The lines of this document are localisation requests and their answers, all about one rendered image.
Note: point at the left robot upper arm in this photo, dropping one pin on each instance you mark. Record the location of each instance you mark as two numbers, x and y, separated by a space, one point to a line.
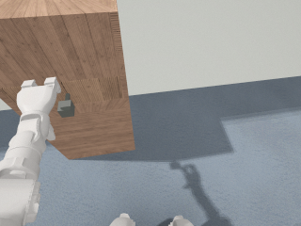
19 201

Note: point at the handle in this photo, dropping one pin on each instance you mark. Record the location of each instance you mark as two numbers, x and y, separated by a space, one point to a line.
66 108

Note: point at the robot left hand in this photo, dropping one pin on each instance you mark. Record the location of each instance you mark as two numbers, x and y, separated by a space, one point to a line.
39 98

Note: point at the robot shin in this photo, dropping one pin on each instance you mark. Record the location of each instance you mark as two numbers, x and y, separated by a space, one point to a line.
123 215
178 217

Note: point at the drawer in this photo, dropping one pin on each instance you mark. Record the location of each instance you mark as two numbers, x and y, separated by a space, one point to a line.
81 91

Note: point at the right robot shin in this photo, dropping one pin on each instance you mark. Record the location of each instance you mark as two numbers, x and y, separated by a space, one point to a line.
178 217

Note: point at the left robot shin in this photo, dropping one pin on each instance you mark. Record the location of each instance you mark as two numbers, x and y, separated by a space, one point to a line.
123 215

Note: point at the left robot forearm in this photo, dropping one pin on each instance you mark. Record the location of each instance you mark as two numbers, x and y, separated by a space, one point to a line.
22 159

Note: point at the cabinet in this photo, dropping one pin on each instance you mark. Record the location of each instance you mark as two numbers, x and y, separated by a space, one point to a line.
70 40

